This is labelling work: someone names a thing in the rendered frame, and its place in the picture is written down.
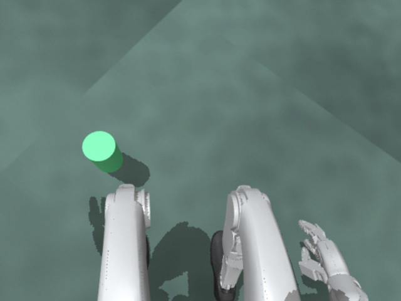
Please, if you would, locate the can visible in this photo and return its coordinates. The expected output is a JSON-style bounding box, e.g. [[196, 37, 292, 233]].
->
[[82, 131, 123, 172]]

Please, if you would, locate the right robot hand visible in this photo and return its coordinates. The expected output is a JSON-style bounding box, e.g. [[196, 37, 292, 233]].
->
[[298, 220, 350, 284]]

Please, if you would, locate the right robot foot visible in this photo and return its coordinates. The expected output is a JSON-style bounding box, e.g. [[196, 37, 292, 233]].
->
[[211, 231, 236, 301]]

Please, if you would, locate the right robot arm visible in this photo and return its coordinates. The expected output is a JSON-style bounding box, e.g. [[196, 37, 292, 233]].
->
[[326, 274, 368, 301]]

